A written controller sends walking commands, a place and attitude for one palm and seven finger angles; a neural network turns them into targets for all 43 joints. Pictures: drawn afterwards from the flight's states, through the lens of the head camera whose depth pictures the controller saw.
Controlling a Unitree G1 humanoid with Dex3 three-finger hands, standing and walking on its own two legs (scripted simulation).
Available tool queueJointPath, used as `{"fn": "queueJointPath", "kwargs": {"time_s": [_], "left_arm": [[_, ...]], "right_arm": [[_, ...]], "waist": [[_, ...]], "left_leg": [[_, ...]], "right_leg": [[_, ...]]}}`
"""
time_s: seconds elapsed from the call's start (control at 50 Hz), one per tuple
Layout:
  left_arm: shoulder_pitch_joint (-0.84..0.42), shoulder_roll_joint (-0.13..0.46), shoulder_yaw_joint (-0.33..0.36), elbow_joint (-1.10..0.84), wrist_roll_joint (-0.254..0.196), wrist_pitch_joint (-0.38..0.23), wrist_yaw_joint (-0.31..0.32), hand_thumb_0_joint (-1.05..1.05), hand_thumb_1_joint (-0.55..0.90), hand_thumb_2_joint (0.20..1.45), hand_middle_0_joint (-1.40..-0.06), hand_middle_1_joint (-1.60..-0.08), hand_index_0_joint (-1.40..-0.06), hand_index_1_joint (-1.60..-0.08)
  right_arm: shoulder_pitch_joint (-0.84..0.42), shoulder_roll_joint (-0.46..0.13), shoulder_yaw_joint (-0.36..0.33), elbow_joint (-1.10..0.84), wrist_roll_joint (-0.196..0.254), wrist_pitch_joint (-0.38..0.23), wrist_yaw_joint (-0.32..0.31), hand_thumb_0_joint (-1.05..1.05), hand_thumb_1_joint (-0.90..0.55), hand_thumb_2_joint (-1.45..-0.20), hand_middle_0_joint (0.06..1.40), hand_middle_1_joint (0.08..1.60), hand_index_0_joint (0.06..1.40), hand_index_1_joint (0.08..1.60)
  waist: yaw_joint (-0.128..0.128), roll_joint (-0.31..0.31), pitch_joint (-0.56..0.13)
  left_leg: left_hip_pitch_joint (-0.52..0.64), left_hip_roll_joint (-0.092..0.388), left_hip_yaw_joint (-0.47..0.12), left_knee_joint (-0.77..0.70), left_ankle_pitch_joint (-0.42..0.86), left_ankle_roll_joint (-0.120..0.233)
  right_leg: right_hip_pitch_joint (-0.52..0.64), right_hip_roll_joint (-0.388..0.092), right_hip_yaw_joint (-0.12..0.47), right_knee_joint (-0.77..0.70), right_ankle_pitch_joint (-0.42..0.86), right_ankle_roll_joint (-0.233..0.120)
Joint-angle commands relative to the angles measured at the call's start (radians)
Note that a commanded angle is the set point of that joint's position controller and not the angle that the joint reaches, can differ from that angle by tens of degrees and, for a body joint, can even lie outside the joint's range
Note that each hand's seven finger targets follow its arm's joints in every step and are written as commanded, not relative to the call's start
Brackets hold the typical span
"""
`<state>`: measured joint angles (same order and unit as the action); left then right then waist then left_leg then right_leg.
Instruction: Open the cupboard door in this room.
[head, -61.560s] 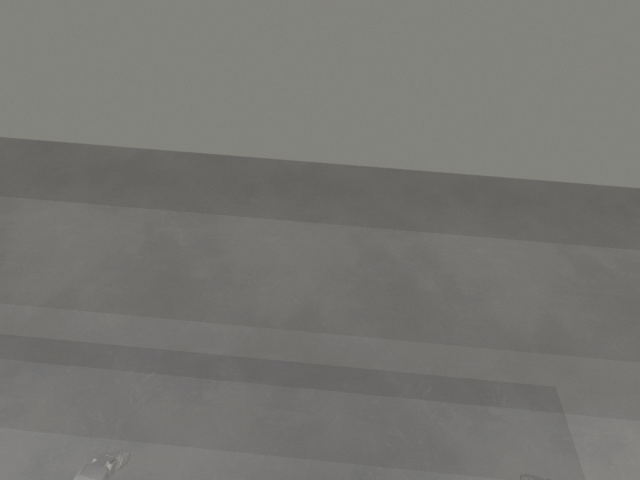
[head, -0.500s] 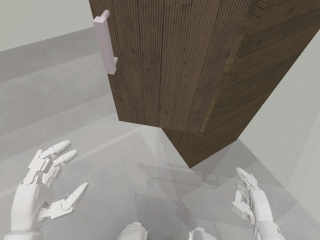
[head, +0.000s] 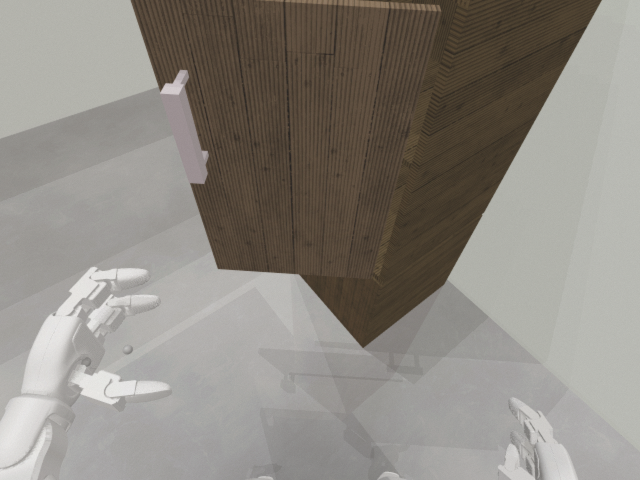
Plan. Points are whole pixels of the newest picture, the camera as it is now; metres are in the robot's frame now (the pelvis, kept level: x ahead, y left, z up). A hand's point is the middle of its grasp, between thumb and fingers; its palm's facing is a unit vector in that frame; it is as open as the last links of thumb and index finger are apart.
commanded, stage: raise the hand with hooked fingers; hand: left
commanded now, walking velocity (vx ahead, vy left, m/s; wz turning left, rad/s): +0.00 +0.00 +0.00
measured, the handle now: (190, 129) +0.56 +0.23 +0.11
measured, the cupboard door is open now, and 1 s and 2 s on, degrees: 49 49 49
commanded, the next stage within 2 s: move the hooked fingers beside the handle in 0.98 s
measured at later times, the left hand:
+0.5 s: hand (66, 251) +0.31 +0.29 +0.14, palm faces +0.08 -1.00 -0.05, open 14.0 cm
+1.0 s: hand (93, 253) +0.31 +0.27 +0.13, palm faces +0.04 -1.00 -0.04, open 14.0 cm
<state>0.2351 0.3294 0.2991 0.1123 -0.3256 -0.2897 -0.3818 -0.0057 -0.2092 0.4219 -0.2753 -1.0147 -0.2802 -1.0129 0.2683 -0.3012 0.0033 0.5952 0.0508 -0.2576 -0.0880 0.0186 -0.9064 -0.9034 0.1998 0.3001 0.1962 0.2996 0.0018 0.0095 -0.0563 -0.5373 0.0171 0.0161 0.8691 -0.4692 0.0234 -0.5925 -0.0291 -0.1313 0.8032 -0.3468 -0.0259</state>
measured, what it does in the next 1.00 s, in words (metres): stands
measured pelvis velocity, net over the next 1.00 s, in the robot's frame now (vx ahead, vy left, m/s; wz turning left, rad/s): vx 0.01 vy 0.00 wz -0.02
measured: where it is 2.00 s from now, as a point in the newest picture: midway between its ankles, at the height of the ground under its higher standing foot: outside the picture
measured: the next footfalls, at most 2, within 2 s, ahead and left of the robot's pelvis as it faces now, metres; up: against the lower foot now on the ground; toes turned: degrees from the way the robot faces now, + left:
none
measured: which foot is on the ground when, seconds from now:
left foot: down 0.00-1.00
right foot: down 0.00-1.00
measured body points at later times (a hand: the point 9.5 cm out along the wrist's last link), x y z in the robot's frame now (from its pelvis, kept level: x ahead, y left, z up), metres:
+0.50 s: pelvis +0.01 +0.01 +0.02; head +0.04 +0.01 +0.47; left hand +0.30 +0.34 +0.15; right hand +0.18 -0.23 -0.06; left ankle -0.02 +0.10 -0.70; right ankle +0.04 -0.11 -0.70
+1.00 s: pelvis +0.01 +0.00 +0.03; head +0.04 -0.01 +0.48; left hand +0.30 +0.32 +0.14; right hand +0.17 -0.25 -0.06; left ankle -0.02 +0.10 -0.70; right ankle +0.04 -0.11 -0.70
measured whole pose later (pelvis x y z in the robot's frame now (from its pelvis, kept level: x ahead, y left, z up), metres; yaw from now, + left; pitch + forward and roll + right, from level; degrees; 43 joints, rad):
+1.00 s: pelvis +0.01 +0.00 +0.03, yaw -1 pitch +4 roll -1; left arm -0.10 0.41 0.44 0.36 -0.33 -0.12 -0.46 -0.02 -0.50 0.30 -0.30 -1.20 -0.30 -1.20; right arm 0.27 -0.27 0.06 0.60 0.05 -0.21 -0.10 0.02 -0.90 -0.90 0.20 0.30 0.20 0.30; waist 0.02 0.03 -0.03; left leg -0.31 0.01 0.04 0.62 -0.38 0.02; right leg -0.39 -0.02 -0.11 0.59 -0.27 -0.03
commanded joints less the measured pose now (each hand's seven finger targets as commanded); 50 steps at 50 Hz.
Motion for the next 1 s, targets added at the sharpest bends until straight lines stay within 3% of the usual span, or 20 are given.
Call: {"fn": "queueJointPath", "kwargs": {"time_s": [0.0, 0.02, 0.1, 0.14, 0.2, 0.22, 0.26, 0.32, 0.36, 0.44, 0.52, 0.6, 0.62, 0.72, 0.78, 0.8, 0.86, 0.98], "left_arm": [[-0.194, 0.269, 0.209, -0.243, -0.060, -0.072, 0.029, 0.000, -0.430, 0.330, -0.295, -1.155, -0.295, -1.155], [-0.207, 0.277, 0.219, -0.220, -0.068, -0.059, 0.030, 0.000, -0.453, 0.320, -0.297, -1.170, -0.297, -1.170], [-0.240, 0.213, 0.151, -0.084, -0.052, 0.029, 0.003, 0.000, -0.500, 0.300, -0.300, -1.200, -0.300, -1.200], [-0.270, 0.212, 0.126, -0.029, -0.039, 0.087, -0.032, 0.000, -0.500, 0.300, -0.300, -1.200, -0.300, -1.200], [-0.369, 0.250, 0.140, -0.043, -0.032, 0.132, -0.058, 0.000, -0.500, 0.300, -0.300, -1.200, -0.300, -1.200], [-0.412, 0.274, 0.154, -0.056, -0.038, 0.130, -0.066, 0.000, -0.500, 0.300, -0.300, -1.200, -0.300, -1.200], [-0.499, 0.329, 0.197, -0.135, -0.033, 0.102, -0.057, 0.000, -0.500, 0.300, -0.300, -1.200, -0.300, -1.200], [-0.531, 0.383, 0.251, -0.147, -0.031, 0.059, -0.030, 0.000, -0.500, 0.300, -0.300, -1.200, -0.300, -1.200], [-0.544, 0.364, 0.243, -0.091, -0.030, 0.057, -0.032, 0.000, -0.500, 0.300, -0.300, -1.200, -0.300, -1.200], [-0.587, 0.343, 0.211, 0.080, -0.030, 0.128, -0.078, 0.000, -0.500, 0.300, -0.300, -1.200, -0.300, -1.200], [-0.538, 0.323, 0.187, 0.123, -0.032, 0.188, -0.124, 0.000, -0.500, 0.300, -0.300, -1.200, -0.300, -1.200], [-0.518, 0.363, 0.232, 0.011, -0.033, 0.148, -0.104, 0.000, -0.500, 0.300, -0.300, -1.200, -0.300, -1.200], [-0.522, 0.388, 0.261, -0.002, -0.041, 0.133, -0.093, 0.000, -0.500, 0.300, -0.300, -1.200, -0.300, -1.200], [-0.571, 0.398, 0.282, -0.010, -0.032, 0.087, -0.045, 0.000, -0.500, 0.300, -0.300, -1.200, -0.300, -1.200], [-0.588, 0.358, 0.229, -0.004, -0.003, 0.093, -0.041, 0.000, -0.500, 0.300, -0.300, -1.200, -0.300, -1.200], [-0.589, 0.347, 0.215, -0.009, -0.001, 0.094, -0.045, 0.000, -0.500, 0.300, -0.300, -1.200, -0.300, -1.200], [-0.574, 0.343, 0.209, 0.012, -0.011, 0.104, -0.062, 0.000, -0.500, 0.300, -0.300, -1.200, -0.300, -1.200], [-0.574, 0.366, 0.252, 0.060, -0.036, 0.108, -0.079, 0.000, -0.500, 0.300, -0.300, -1.200, -0.300, -1.200]], "right_arm": [[-0.055, -0.092, -0.022, -0.155, 0.002, -0.073, -0.013, 0.000, -0.900, -0.900, 0.200, 0.300, 0.200, 0.300], [-0.052, -0.096, -0.018, -0.155, 0.000, -0.069, -0.010, 0.000, -0.900, -0.900, 0.200, 0.300, 0.200, 0.300], [-0.062, -0.102, -0.011, -0.153, 0.008, -0.057, -0.005, 0.000, -0.900, -0.900, 0.200, 0.300, 0.200, 0.300], [-0.052, -0.113, -0.010, -0.161, 0.013, -0.046, -0.006, 0.000, -0.900, -0.900, 0.200, 0.300, 0.200, 0.300], [-0.053, -0.119, -0.011, -0.170, 0.013, -0.042, -0.013, 0.000, -0.900, -0.900, 0.200, 0.300, 0.200, 0.300], [-0.055, -0.119, -0.007, -0.168, 0.009, -0.040, -0.015, 0.000, -0.900, -0.900, 0.200, 0.300, 0.200, 0.300], [-0.055, -0.107, -0.002, -0.166, 0.004, -0.041, -0.016, 0.000, -0.900, -0.900, 0.200, 0.300, 0.200, 0.300], [-0.045, -0.104, 0.002, -0.152, -0.005, -0.043, -0.017, 0.000, -0.900, -0.900, 0.200, 0.300, 0.200, 0.300], [-0.046, -0.099, 0.006, -0.138, -0.003, -0.042, -0.019, 0.000, -0.900, -0.900, 0.200, 0.300, 0.200, 0.300], [-0.056, -0.114, 0.008, -0.124, 0.011, -0.025, -0.030, 0.000, -0.900, -0.900, 0.200, 0.300, 0.200, 0.300], [-0.044, -0.120, 0.001, -0.146, 0.010, -0.019, -0.027, 0.000, -0.900, -0.900, 0.200, 0.300, 0.200, 0.300], [-0.041, -0.118, -0.009, -0.159, 0.002, -0.019, -0.007, 0.000, -0.900, -0.900, 0.200, 0.300, 0.200, 0.300], [-0.040, -0.115, -0.007, -0.160, -0.003, -0.018, -0.003, 0.000, -0.900, -0.900, 0.200, 0.300, 0.200, 0.300], [-0.035, -0.111, -0.007, -0.145, -0.004, -0.011, -0.007, 0.000, -0.900, -0.900, 0.200, 0.300, 0.200, 0.300], [-0.035, -0.104, -0.006, -0.139, 0.000, -0.013, -0.014, 0.000, -0.900, -0.900, 0.200, 0.300, 0.200, 0.300], [-0.036, -0.103, -0.007, -0.138, 0.000, -0.014, -0.015, 0.000, -0.900, -0.900, 0.200, 0.300, 0.200, 0.300], [-0.036, -0.110, -0.008, -0.137, 0.003, -0.013, -0.022, 0.000, -0.900, -0.900, 0.200, 0.300, 0.200, 0.300], [-0.054, -0.110, -0.004, -0.137, 0.004, -0.010, -0.028, 0.000, -0.900, -0.900, 0.200, 0.300, 0.200, 0.300]], "waist": [[0.027, 0.097, -0.228], [0.032, 0.097, -0.217], [0.014, 0.115, -0.101], [0.008, 0.043, -0.099], [0.004, 0.016, -0.137], [0.005, 0.040, -0.138], [0.012, 0.100, -0.221], [0.024, 0.089, -0.256], [0.016, 0.116, -0.227], [0.004, 0.082, -0.126], [0.020, 0.055, -0.185], [0.033, 0.051, -0.247], [0.040, 0.023, -0.237], [0.033, 0.086, -0.209], [0.020, 0.165, -0.198], [0.014, 0.161, -0.203], [0.010, 0.073, -0.201], [0.020, 0.025, -0.189]], "left_leg": [[0.075, -0.015, -0.055, -0.209, 0.294, -0.009], [0.085, -0.016, -0.059, -0.215, 0.318, -0.012], [0.085, -0.013, -0.046, -0.249, 0.300, -0.018], [0.093, -0.010, -0.049, -0.263, 0.321, -0.014], [0.113, -0.011, -0.053, -0.267, 0.335, -0.007], [0.134, -0.015, -0.051, -0.261, 0.355, -0.008], [0.197, -0.013, -0.060, -0.272, 0.414, -0.015], [0.237, -0.007, -0.068, -0.279, 0.480, -0.026], [0.248, -0.007, -0.063, -0.293, 0.478, -0.029], [0.211, -0.008, -0.059, -0.325, 0.404, -0.022], [0.233, -0.011, -0.055, -0.314, 0.490, -0.017], [0.256, -0.008, -0.051, -0.310, 0.552, -0.019], [0.247, -0.009, -0.052, -0.311, 0.543, -0.022], [0.246, -0.010, -0.034, -0.328, 0.484, -0.021], [0.266, -0.011, -0.034, -0.339, 0.477, -0.022], [0.274, -0.011, -0.034, -0.340, 0.469, -0.020], [0.259, -0.011, -0.033, -0.340, 0.445, -0.009], [0.221, -0.019, -0.027, -0.341, 0.394, -0.005]], "right_leg": [[0.276, 0.018, 0.075, -0.135, 0.139, 0.001], [0.284, 0.026, 0.070, -0.134, 0.166, -0.005], [0.242, 0.023, 0.059, -0.164, 0.181, -0.002], [0.260, 0.028, 0.055, -0.174, 0.208, 0.000], [0.278, 0.027, 0.058, -0.186, 0.224, 0.005], [0.288, 0.031, 0.065, -0.186, 0.245, -0.002], [0.322, 0.031, 0.063, -0.185, 0.277, -0.005], [0.350, 0.039, 0.059, -0.185, 0.313, -0.008], [0.337, 0.037, 0.058, -0.199, 0.310, -0.007], [0.313, 0.033, 0.055, -0.233, 0.266, -0.008], [0.350, 0.027, 0.057, -0.230, 0.339, -0.007], [0.369, 0.029, 0.060, -0.224, 0.380, -0.002], [0.383, 0.033, 0.061, -0.223, 0.385, -0.006], [0.372, 0.031, 0.070, -0.235, 0.347, -0.008], [0.347, 0.027, 0.069, -0.244, 0.323, -0.008], [0.348, 0.026, 0.069, -0.249, 0.320, -0.007], [0.369, 0.030, 0.070, -0.256, 0.328, -0.002], [0.384, 0.024, 0.079, -0.261, 0.314, 0.001]]}}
